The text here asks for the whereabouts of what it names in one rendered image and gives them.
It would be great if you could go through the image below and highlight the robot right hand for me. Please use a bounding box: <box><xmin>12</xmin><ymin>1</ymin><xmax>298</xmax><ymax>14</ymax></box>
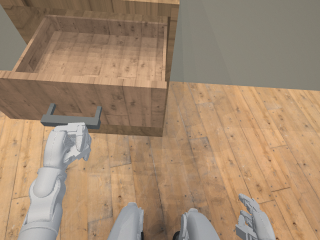
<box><xmin>235</xmin><ymin>193</ymin><xmax>276</xmax><ymax>240</ymax></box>

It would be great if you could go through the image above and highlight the robot left forearm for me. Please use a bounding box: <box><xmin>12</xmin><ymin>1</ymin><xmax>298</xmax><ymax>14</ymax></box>
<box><xmin>17</xmin><ymin>166</ymin><xmax>67</xmax><ymax>240</ymax></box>

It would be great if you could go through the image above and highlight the handle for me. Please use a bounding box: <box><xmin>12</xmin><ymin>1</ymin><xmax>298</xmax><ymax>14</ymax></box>
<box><xmin>40</xmin><ymin>103</ymin><xmax>102</xmax><ymax>130</ymax></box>

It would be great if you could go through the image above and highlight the right robot shin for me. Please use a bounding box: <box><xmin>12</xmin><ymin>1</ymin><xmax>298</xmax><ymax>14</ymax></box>
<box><xmin>178</xmin><ymin>208</ymin><xmax>198</xmax><ymax>240</ymax></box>

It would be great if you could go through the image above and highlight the cabinet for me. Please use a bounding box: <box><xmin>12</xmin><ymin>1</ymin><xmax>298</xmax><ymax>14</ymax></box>
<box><xmin>0</xmin><ymin>0</ymin><xmax>180</xmax><ymax>137</ymax></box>

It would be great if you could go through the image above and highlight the robot left hand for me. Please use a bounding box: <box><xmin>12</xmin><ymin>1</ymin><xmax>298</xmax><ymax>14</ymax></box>
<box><xmin>43</xmin><ymin>122</ymin><xmax>92</xmax><ymax>171</ymax></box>

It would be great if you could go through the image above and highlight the drawer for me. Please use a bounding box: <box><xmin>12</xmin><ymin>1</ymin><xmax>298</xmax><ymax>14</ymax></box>
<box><xmin>0</xmin><ymin>14</ymin><xmax>167</xmax><ymax>128</ymax></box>

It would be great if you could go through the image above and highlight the right robot thigh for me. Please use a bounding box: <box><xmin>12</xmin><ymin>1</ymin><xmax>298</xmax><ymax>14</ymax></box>
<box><xmin>180</xmin><ymin>211</ymin><xmax>220</xmax><ymax>240</ymax></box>

